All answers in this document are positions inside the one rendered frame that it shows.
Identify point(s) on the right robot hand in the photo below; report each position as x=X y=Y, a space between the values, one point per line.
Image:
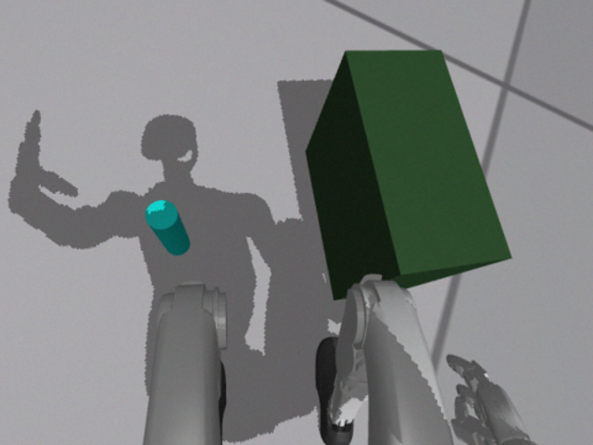
x=499 y=420

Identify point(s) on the right robot foot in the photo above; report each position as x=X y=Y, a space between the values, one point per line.
x=325 y=371

